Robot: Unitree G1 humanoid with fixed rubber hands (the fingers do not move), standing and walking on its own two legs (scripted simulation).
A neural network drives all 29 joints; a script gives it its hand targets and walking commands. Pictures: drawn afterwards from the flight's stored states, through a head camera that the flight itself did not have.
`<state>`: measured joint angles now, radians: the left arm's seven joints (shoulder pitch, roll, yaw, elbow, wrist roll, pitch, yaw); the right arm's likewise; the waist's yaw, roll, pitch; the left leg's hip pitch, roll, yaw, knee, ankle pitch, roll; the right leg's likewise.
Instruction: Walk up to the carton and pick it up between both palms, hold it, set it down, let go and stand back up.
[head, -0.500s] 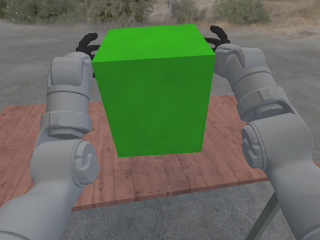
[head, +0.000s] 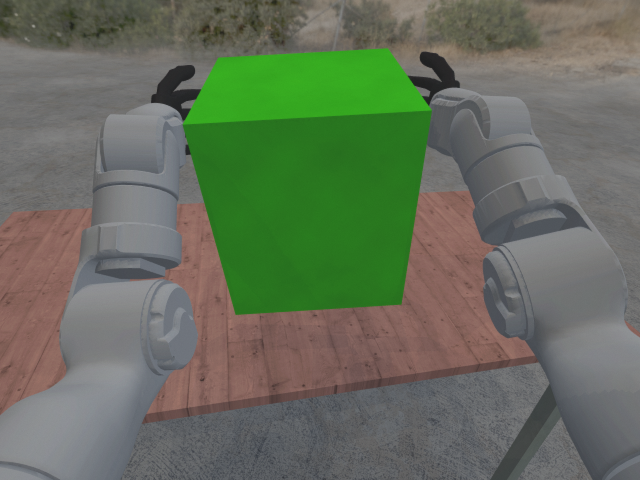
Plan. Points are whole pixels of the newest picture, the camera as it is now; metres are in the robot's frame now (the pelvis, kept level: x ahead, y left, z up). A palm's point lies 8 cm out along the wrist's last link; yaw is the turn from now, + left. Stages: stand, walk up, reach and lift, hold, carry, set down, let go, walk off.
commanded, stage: hold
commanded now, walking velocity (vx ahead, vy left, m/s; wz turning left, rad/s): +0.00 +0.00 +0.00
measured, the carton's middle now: (311, 182) +0.38 -0.01 +0.27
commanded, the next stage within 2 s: set down in 0.22 s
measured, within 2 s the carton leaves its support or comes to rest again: neither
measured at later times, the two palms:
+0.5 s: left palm (152, 106) +0.37 +0.16 +0.36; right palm (435, 93) +0.36 -0.14 +0.38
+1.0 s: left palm (171, 153) +0.39 +0.16 +0.30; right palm (417, 154) +0.39 -0.15 +0.30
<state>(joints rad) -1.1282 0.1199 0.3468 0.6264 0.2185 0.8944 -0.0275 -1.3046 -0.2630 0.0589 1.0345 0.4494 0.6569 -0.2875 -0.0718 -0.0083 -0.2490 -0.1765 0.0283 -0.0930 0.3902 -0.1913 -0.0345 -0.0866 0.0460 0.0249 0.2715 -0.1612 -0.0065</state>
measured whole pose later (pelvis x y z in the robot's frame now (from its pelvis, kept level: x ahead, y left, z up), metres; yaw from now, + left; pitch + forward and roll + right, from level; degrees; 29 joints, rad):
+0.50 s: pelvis +0.00 +0.00 +0.00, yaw +0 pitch -2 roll -1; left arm -1.20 0.14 0.40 0.69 0.22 0.80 -0.03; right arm -1.35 -0.23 -0.02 1.07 0.38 0.58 -0.29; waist -0.07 -0.02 -0.23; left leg -0.16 0.02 -0.10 0.39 -0.19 -0.03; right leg -0.08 0.04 0.03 0.29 -0.17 0.00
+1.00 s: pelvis +0.00 +0.00 +0.00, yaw +1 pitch -6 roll -1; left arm -1.02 0.10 0.32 0.58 0.27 0.66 -0.01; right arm -1.15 -0.18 -0.03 1.04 0.33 0.34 -0.22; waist -0.11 -0.07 -0.10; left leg -0.07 0.01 -0.10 0.36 -0.18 -0.03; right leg 0.02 0.03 0.01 0.25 -0.17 0.00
